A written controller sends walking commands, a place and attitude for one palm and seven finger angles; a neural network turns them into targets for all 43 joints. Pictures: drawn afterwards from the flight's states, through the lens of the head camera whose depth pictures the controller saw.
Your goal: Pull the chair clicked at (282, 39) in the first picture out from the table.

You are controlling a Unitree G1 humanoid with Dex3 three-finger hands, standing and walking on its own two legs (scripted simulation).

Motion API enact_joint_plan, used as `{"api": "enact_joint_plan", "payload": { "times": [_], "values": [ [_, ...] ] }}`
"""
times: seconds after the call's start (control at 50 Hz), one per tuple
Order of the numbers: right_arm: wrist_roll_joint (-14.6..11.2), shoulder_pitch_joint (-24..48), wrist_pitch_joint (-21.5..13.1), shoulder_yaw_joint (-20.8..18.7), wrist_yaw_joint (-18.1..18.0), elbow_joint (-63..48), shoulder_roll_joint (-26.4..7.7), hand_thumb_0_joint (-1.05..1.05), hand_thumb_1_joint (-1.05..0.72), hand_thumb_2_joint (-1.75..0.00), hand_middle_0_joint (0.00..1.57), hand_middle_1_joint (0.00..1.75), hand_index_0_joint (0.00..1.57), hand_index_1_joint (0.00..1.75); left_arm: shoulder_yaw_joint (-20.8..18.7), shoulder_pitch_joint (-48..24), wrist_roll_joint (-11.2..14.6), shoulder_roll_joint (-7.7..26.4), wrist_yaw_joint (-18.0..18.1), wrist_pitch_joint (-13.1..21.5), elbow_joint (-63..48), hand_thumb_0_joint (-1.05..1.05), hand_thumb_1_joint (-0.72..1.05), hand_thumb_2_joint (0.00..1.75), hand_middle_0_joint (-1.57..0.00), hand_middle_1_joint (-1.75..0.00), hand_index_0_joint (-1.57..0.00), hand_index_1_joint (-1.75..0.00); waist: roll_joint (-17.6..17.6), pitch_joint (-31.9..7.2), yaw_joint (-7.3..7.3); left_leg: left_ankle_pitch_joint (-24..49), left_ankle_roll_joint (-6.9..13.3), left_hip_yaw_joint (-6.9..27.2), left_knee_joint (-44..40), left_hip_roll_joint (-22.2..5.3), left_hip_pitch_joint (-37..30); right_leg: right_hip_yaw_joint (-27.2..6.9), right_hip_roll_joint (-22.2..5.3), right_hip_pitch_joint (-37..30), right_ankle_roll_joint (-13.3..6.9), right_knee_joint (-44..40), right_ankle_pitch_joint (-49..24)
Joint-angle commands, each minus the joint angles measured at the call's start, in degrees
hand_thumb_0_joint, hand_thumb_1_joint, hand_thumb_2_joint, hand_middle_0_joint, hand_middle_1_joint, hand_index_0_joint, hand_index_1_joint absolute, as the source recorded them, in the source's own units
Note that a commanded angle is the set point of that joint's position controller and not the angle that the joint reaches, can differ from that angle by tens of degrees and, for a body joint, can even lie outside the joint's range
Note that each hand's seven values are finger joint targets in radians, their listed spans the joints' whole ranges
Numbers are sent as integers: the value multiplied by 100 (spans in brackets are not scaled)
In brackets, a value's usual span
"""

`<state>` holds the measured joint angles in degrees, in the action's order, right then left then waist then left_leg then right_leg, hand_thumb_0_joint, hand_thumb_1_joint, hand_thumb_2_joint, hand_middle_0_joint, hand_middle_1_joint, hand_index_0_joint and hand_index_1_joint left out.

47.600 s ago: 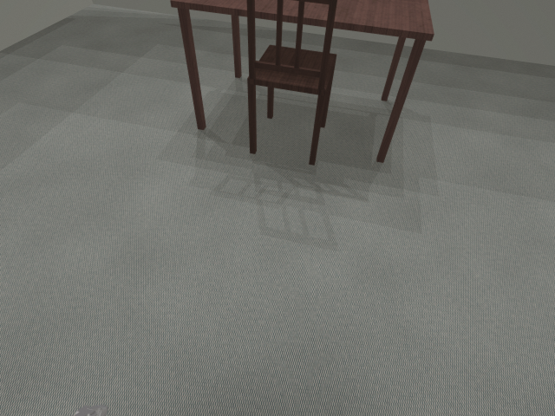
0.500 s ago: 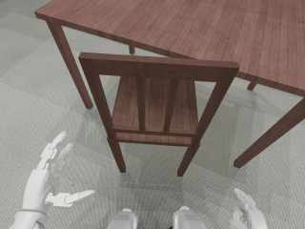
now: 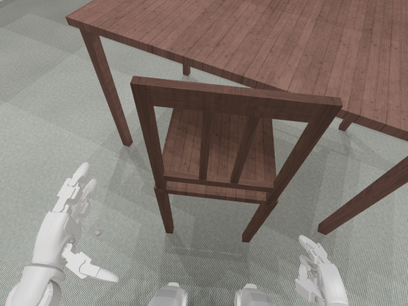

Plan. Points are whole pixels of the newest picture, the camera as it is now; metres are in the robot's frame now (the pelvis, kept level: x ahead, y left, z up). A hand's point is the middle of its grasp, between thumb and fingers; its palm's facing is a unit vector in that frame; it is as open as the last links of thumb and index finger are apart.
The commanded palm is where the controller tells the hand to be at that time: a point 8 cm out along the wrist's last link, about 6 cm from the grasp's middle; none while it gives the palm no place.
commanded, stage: raise the hand toward the chair's back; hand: left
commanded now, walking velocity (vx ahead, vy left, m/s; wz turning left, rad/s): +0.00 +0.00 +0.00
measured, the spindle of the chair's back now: (205, 149) +0.46 +0.03 -0.01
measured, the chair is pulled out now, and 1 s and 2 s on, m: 0.14 0.14 0.14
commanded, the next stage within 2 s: aim the fingers beside a spindle in 0.64 s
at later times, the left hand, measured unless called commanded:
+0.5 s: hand (104, 226) +0.24 +0.19 +0.04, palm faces -0.03 -1.00 -0.05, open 16.9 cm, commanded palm +0.22 +0.25 +0.05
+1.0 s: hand (114, 221) +0.26 +0.18 +0.03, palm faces -0.04 -1.00 -0.04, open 16.9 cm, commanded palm +0.24 +0.23 +0.04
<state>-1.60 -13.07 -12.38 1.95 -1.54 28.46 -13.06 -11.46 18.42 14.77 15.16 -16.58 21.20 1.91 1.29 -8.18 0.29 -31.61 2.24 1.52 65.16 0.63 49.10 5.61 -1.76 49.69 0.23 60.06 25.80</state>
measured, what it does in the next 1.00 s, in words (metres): stands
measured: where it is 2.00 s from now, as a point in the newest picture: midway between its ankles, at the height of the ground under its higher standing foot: outside the picture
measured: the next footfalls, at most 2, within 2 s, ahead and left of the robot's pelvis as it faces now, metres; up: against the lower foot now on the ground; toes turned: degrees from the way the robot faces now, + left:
none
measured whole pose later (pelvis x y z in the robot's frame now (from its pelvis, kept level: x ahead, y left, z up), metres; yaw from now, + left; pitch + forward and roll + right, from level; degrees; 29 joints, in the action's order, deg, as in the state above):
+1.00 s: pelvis +0.00 -0.02 +0.00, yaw +0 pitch +16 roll -2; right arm -2.0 -13.7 -12.8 0.8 -1.9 30.5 -14.9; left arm -12.9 11.5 16.1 14.9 -19.1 23.1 10.5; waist 1.5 -8.0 1.3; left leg -31.2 1.0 1.7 64.9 0.1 49.9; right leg 5.7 -1.2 51.3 -1.2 61.2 26.1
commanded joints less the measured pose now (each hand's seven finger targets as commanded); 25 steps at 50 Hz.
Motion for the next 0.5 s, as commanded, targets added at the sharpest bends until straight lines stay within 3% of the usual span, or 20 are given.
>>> {"api": "enact_joint_plan", "payload": {
  "times": [0.0, 0.28, 0.32, 0.38, 0.42, 0.48],
  "values": [
    [-26, 53, -275, -437, -106, -730, -926, 0, -90, -90, 20, 30, 20, 30, -486, -445, 181, 793, -82, 377, -1041, 0, -50, 30, -6, -8, -6, -8, 306, -1318, 75, 2235, -316, 304, -1208, -49, -941, -5, 240, -961, -205, -590, -1027],
    [-32, 17, -319, -472, -76, -679, -954, 0, -90, -90, 20, 30, 20, 30, -653, -509, 268, 924, -116, 445, -809, 0, -50, 30, -6, -8, -6, -8, 228, -1315, 50, 2039, -262, 245, -1299, -17, -827, -69, 234, -1180, -201, -722, -982],
    [-32, 13, -311, -475, -63, -675, -958, 0, -90, -90, 20, 30, 20, 30, -615, -541, 247, 885, -92, 493, -837, 0, -50, 30, -6, -8, -6, -8, 316, -1299, 65, 1977, -259, 224, -1297, -21, -838, -78, 228, -1134, -194, -732, -932],
    [-31, 30, -304, -469, -70, -653, -955, 0, -90, -90, 20, 30, 20, 30, -636, -566, 257, 907, -76, 511, -681, 0, -50, 30, -6, -8, -6, -8, 168, -1137, 112, 1725, -198, 188, -1278, -7, -659, -125, 227, -1144, -185, -804, -814],
    [-34, 25, -297, -463, -69, -675, -962, 0, -90, -90, 20, 30, 20, 30, -613, -616, 240, 908, -88, 542, -731, 0, -50, 30, -6, -8, -6, -8, 307, -1198, 94, 1718, -207, 192, -1298, -7, -696, -132, 223, -1142, -191, -780, -797],
    [-31, 30, -309, -458, -75, -672, -944, 0, -90, -90, 20, 30, 20, 30, -646, -623, 274, 937, -97, 566, -778, 0, -50, 30, -6, -8, -6, -8, 193, -1286, 102, 1742, -168, 167, -1261, 9, -683, -171, 221, -1269, -182, -814, -878]
  ]
}}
